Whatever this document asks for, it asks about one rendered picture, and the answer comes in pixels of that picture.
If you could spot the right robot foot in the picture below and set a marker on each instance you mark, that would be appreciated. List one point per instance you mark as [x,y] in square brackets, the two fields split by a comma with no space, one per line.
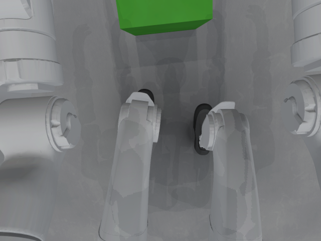
[199,116]

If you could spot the left robot forearm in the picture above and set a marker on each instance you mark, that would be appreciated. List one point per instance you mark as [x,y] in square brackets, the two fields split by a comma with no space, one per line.
[28,53]

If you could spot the carton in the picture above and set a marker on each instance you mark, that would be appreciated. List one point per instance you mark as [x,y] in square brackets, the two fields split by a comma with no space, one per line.
[142,17]

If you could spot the right robot forearm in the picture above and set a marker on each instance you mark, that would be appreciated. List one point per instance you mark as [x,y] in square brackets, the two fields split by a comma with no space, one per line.
[306,50]

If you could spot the right robot thigh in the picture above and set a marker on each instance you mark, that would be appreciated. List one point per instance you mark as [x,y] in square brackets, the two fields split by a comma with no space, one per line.
[235,212]

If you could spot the robot left upper arm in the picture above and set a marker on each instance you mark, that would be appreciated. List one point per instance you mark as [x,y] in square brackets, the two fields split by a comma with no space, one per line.
[35,134]

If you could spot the robot right upper arm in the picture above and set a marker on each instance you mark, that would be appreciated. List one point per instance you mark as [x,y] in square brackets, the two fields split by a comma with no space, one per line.
[301,114]

